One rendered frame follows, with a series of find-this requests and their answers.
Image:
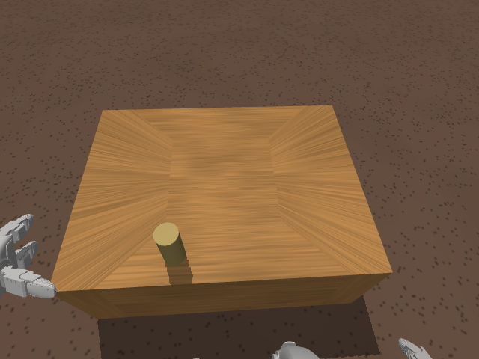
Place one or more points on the right robot hand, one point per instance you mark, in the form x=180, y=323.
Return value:
x=412, y=351

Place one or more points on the left robot hand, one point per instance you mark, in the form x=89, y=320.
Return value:
x=14, y=278

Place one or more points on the can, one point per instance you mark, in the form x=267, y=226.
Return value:
x=169, y=243

